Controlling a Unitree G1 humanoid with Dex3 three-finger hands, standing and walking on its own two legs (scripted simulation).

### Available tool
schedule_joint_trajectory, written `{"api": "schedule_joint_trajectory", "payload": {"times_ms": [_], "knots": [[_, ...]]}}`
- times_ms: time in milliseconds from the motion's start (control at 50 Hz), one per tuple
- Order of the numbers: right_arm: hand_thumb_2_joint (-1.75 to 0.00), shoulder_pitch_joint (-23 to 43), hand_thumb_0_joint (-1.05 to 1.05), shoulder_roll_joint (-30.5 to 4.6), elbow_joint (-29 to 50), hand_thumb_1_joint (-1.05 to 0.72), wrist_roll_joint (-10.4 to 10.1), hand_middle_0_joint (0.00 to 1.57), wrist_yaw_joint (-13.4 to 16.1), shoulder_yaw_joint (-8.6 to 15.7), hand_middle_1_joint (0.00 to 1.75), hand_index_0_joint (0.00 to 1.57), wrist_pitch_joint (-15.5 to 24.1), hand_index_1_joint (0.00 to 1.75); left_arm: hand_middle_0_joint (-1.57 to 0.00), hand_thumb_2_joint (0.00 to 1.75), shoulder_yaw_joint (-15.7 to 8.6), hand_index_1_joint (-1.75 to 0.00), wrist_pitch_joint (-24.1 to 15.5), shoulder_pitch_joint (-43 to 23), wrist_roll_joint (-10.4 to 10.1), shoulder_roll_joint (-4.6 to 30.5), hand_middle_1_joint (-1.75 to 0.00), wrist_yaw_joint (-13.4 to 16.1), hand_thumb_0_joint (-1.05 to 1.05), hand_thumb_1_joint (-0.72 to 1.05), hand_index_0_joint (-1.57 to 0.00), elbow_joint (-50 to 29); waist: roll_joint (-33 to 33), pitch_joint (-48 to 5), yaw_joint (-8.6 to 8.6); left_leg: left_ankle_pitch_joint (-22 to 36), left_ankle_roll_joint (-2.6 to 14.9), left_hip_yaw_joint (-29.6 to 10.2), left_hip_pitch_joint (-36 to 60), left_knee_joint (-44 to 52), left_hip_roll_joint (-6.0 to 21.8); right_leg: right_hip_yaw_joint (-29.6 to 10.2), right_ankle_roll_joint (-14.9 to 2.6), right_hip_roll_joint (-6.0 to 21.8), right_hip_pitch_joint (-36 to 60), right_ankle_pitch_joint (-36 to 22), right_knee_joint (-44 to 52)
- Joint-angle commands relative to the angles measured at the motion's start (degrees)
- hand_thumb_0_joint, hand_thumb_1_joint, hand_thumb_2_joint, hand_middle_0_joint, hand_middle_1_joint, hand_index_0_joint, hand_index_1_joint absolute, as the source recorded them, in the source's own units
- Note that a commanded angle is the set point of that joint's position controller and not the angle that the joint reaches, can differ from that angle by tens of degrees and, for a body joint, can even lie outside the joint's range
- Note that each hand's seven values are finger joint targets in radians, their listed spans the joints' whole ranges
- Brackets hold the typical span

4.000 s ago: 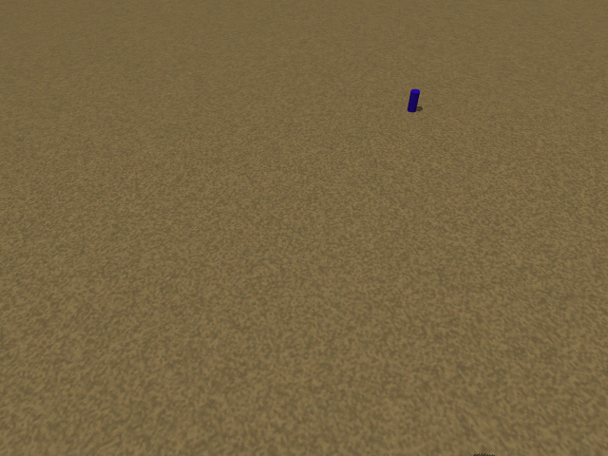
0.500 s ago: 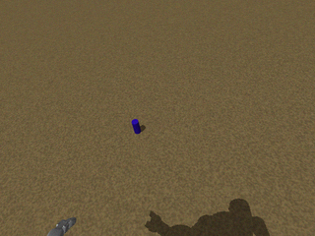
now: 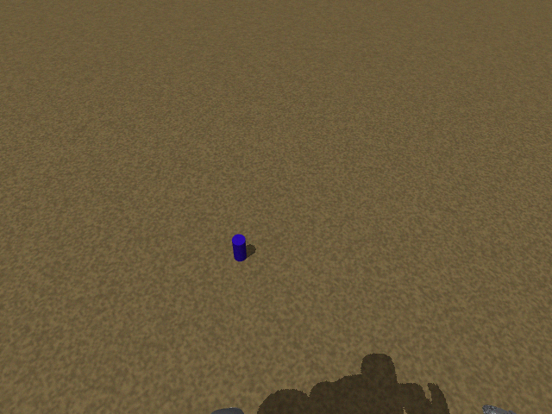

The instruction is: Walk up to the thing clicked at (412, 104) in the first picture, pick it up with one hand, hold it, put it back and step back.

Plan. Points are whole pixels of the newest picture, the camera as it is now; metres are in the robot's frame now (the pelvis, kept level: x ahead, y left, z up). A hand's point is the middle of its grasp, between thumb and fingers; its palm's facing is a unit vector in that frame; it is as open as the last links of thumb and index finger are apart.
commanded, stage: walk up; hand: left
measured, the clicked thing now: (239, 248) +0.80 +0.18 -0.70
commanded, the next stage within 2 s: none
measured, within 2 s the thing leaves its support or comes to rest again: neither
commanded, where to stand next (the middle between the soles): +0.48 -0.01 m, yaw -3 degrees
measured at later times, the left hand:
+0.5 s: hand (158, 344) +0.24 +0.23 -0.11, palm faces -0.03 -0.91 -0.42, open 7.4 cm
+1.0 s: hand (151, 283) +0.37 +0.28 -0.15, palm faces -0.09 -0.94 -0.32, open 7.4 cm
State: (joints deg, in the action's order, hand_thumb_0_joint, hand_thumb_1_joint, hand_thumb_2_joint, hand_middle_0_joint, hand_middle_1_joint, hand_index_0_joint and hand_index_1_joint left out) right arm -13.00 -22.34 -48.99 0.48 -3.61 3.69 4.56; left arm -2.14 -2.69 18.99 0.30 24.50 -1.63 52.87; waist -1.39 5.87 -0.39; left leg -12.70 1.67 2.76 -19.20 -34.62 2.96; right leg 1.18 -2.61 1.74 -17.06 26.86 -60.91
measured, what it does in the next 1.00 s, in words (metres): walks ahead: right foot, then left foot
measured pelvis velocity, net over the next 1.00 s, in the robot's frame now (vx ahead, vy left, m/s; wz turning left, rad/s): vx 0.31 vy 0.02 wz -0.03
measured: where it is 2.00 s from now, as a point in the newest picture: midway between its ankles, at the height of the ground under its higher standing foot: (280, 347)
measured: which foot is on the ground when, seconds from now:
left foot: down 0.00-0.38, up 0.40-0.78, down 0.80-1.00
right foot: up 0.00-0.32, down 0.34-0.84, up 0.86-1.00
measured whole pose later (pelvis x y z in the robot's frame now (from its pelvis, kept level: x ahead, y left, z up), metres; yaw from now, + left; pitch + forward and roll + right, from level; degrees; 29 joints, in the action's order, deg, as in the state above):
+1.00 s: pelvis +0.31 +0.02 +0.01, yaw -2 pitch -4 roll -1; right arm -17.2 -21.5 -49.1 0.2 -2.7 2.8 4.3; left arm -1.9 -2.9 18.1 0.1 25.1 -1.8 51.3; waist -3.7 5.5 1.0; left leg -12.5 2.4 4.8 -14.4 -30.5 1.5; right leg -1.8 -2.4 1.9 -25.5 20.8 -59.9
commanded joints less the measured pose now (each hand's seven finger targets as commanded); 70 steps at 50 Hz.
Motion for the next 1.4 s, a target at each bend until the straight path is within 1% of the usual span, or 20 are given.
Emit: {"api": "schedule_joint_trajectory", "payload": {"times_ms": [0,140,260,320,360,380,500,700,780,800,820,840,920,1020,1160,1240,1260,1300,1320,1380], "knots": [[-0.90,-5.20,0.00,-14.83,2.53,-0.90,-1.09,0.20,2.02,3.63,0.30,0.20,1.08,0.30,-0.20,0.90,-3.08,-0.30,-1.49,3.20,-1.33,11.24,-0.30,0.05,0.00,0.90,-0.20,-3.69,8.83,-4.00,0.87,12.94,7.54,-12.52,12.34,17.31,11.37,-5.96,0.28,3.36,-12.72,-7.14,-0.70],[-0.90,-4.07,0.00,-16.30,4.55,-0.90,-0.32,0.20,1.77,4.18,0.30,0.20,1.52,0.30,-0.20,0.90,-3.32,-0.30,-0.84,-2.22,0.06,9.81,-0.30,-1.62,0.00,0.90,-0.20,-4.79,10.49,0.82,1.63,-0.70,12.15,-8.90,7.74,22.33,12.60,-1.68,3.14,5.95,-13.21,-13.16,14.21],[-0.90,-3.23,0.00,-16.01,5.30,-0.90,-0.33,0.20,1.51,3.98,0.30,0.20,0.71,0.30,-0.20,0.90,-3.67,-0.30,-2.14,-4.19,0.17,8.54,-0.30,-1.87,0.00,0.90,-0.20,-4.37,9.20,-1.74,0.98,4.70,9.81,-6.44,5.93,15.27,10.81,1.87,1.78,2.59,-1.27,-18.59,27.19],[-0.90,-4.13,0.00,-12.01,6.16,-0.90,-0.34,0.20,1.58,2.53,0.30,0.20,0.01,0.30,-0.20,0.90,-5.30,-0.30,-3.41,6.50,0.53,12.14,-0.30,-0.43,0.00,0.90,-0.20,-0.92,-3.21,-9.66,-4.49,6.15,6.18,-1.12,2.55,-7.02,4.93,1.39,0.42,0.94,16.88,-16.50,34.68],[-0.90,-8.80,0.00,-8.71,6.22,-0.90,-0.58,0.20,1.52,0.95,0.30,0.20,-0.39,0.30,-0.20,0.90,-6.92,-0.30,-4.06,9.24,0.55,19.42,-0.30,0.63,0.00,0.90,-0.20,-2.54,-15.11,-9.77,-4.40,-16.84,1.03,-0.15,-16.78,-27.80,-5.49,-35.45,-7.38,22.08,25.01,-4.36,46.47],[-0.90,-6.68,0.00,-14.40,4.98,-0.90,0.02,0.20,2.28,2.36,0.30,0.20,-0.96,0.30,-0.20,0.90,-6.77,-0.30,-3.62,6.38,-0.34,19.76,-0.30,0.56,0.00,0.90,-0.20,-2.98,-10.72,-8.48,-4.41,-17.89,1.10,-3.43,-17.80,-31.54,-2.04,-39.41,-12.36,24.84,22.06,-3.97,45.93],[-0.90,-7.21,0.00,-11.64,1.75,-0.90,-0.52,0.20,0.92,2.28,0.30,0.20,-2.28,0.30,-0.20,0.90,-4.51,-0.30,-3.80,-0.20,-0.44,13.26,-0.30,0.95,0.00,0.90,-0.20,-5.89,-8.04,-2.53,-0.20,-4.94,-0.14,-4.97,-9.77,-24.68,0.47,-9.88,-7.85,11.49,6.21,-21.51,45.20],[-0.90,1.25,0.00,-11.72,3.48,-0.90,1.06,0.20,-0.83,3.51,0.30,0.20,-1.40,0.30,-0.20,0.90,-5.15,-0.30,-3.50,0.45,0.14,15.51,-0.30,0.60,0.00,0.90,-0.20,-8.13,-5.61,-0.07,-1.77,0.17,-1.59,-2.66,-3.91,-2.40,3.01,-8.59,-9.59,14.03,1.02,-1.68,45.61],[-0.90,-10.28,0.00,-13.79,-0.29,-0.90,1.16,0.20,0.20,4.74,0.30,0.20,-0.12,0.30,-0.20,0.90,-3.64,-0.30,-2.93,-0.59,0.32,12.42,-0.30,0.62,0.00,0.90,-0.20,-8.62,4.65,-6.37,5.02,-2.93,0.86,-0.51,17.91,5.01,-1.06,-3.47,-5.69,9.27,-7.04,-11.16,25.51],[-0.90,-15.00,0.00,-17.32,-1.06,-0.90,1.61,0.20,0.99,5.87,0.30,0.20,0.27,0.30,-0.20,0.90,-2.34,-0.30,-2.86,2.35,0.05,8.37,-0.30,0.45,0.00,0.90,-0.20,-8.49,17.63,-9.06,6.87,-14.78,3.45,-12.68,22.91,13.12,6.50,1.74,-2.82,3.65,-11.75,-13.25,7.27],[-0.90,-13.07,0.00,-20.35,1.08,-0.90,1.50,0.20,1.37,6.02,0.30,0.20,0.62,0.30,-0.20,0.90,-1.76,-0.30,-2.43,4.43,-0.78,6.03,-0.30,0.50,0.00,0.90,-0.20,-8.31,21.52,-5.79,4.56,-19.92,7.85,-35.53,24.07,21.21,17.42,1.20,0.05,-5.06,-24.24,0.91,-0.98],[-0.90,-11.47,0.00,-20.87,1.84,-0.90,-0.09,0.20,1.16,6.10,0.30,0.20,0.38,0.30,-0.20,0.90,-3.24,-0.30,-1.81,3.63,-0.13,12.23,-0.30,1.44,0.00,0.90,-0.20,-6.80,15.30,-4.48,4.46,-21.06,12.63,-39.25,19.61,21.19,21.31,-3.53,-0.58,-0.80,-22.68,3.97,-5.20],[-0.90,-5.69,0.00,-14.64,3.40,-0.90,-0.38,0.20,2.00,3.63,0.30,0.20,0.82,0.30,-0.20,0.90,-3.30,-0.30,-1.39,4.09,-0.66,12.35,-0.30,0.65,0.00,0.90,-0.20,-4.01,9.02,-0.37,0.83,-0.08,6.59,-15.82,9.82,19.89,11.82,-7.02,0.15,2.87,-15.86,-6.76,0.06],[-0.90,-5.36,0.00,-14.86,4.36,-0.90,-0.24,0.20,2.38,3.67,0.30,0.20,0.91,0.30,-0.20,0.90,-2.88,-0.30,-0.43,2.68,-0.27,9.95,-0.30,-0.07,0.00,0.90,-0.20,-3.81,11.25,-1.15,0.91,0.94,10.05,-10.02,9.78,21.17,11.14,-3.71,2.80,3.00,-14.42,-12.12,7.80],[-0.90,-4.85,0.00,-13.28,3.83,-0.90,-0.21,0.20,3.57,2.27,0.30,0.20,-0.59,0.30,-0.20,0.90,-1.96,-0.30,-0.39,-3.44,-0.13,6.33,-0.30,1.20,0.00,0.90,-0.20,-3.89,8.70,-3.45,1.04,35.68,8.96,-3.37,8.21,9.92,10.03,1.13,2.02,0.96,-4.13,-17.23,21.14],[-0.90,-2.29,0.00,-11.74,3.46,-0.90,-1.20,0.20,3.83,1.25,0.30,0.20,-2.00,0.30,-0.20,0.90,-2.38,-0.30,-0.73,-1.19,0.29,7.63,-0.30,1.95,0.00,0.90,-0.20,-1.31,2.92,-7.42,-1.24,17.72,5.31,-3.39,5.46,0.43,7.19,-0.06,0.02,-0.14,7.83,-22.85,33.68],[-0.90,-3.83,0.00,-9.36,3.31,-0.90,-1.34,0.20,3.78,0.34,0.30,0.20,-2.04,0.30,-0.20,0.90,-3.03,-0.30,-1.07,-1.21,0.73,10.22,-0.30,2.17,0.00,0.90,-0.20,-1.38,-3.11,-9.54,-1.24,7.67,3.22,-2.26,1.98,-3.99,5.12,-6.02,-1.50,5.02,12.80,-28.85,35.78],[-0.90,-7.56,0.00,-10.19,2.28,-0.90,-0.67,0.20,3.81,0.51,0.30,0.20,-2.55,0.30,-0.20,0.90,-4.55,-0.30,-1.22,-1.61,0.54,15.76,-0.30,1.83,0.00,0.90,-0.20,-2.88,-12.10,-10.48,-1.50,-23.59,1.20,-0.44,-8.49,-19.40,-3.88,-30.08,-11.71,19.67,15.35,-9.83,43.19],[-0.90,-6.29,0.00,-13.16,1.15,-0.90,-0.10,0.20,4.24,1.31,0.30,0.20,-2.74,0.30,-0.20,0.90,-4.73,-0.30,-0.70,-2.25,0.71,16.29,-0.30,1.77,0.00,0.90,-0.20,-3.24,-10.83,-8.18,-2.32,-25.54,1.08,-2.33,-9.62,-21.02,-1.98,-33.07,-13.91,21.08,13.00,-3.95,43.81],[-0.90,-4.87,0.00,-12.59,-1.21,-0.90,-0.50,0.20,3.64,1.26,0.30,0.20,-2.58,0.30,-0.20,0.90,-3.33,-0.30,-0.39,-4.58,0.68,12.22,-0.30,1.86,0.00,0.90,-0.20,-3.83,-8.51,-5.55,-1.06,-19.46,0.14,-4.21,-9.01,-18.39,-0.82,-20.81,-10.09,14.39,9.31,-7.49,44.17]]}}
